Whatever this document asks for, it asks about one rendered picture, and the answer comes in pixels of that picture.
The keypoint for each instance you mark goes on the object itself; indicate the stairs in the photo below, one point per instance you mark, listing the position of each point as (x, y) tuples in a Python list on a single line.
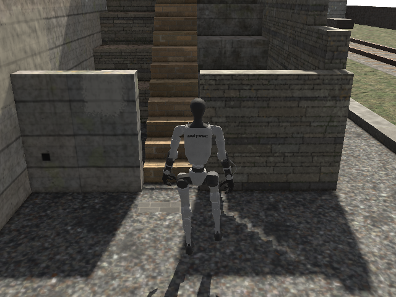
[(173, 85)]

